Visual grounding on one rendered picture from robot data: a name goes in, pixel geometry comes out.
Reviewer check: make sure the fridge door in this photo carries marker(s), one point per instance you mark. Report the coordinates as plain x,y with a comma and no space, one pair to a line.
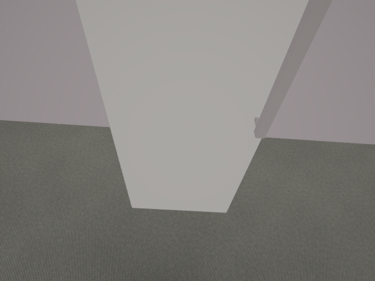
181,82

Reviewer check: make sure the handle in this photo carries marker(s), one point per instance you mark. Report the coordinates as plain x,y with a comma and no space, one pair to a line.
310,22

